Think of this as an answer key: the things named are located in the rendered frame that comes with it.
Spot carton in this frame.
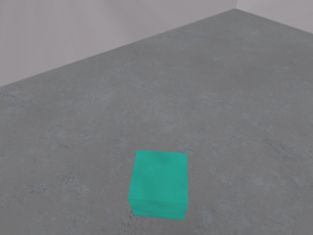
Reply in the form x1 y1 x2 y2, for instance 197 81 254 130
127 150 189 220

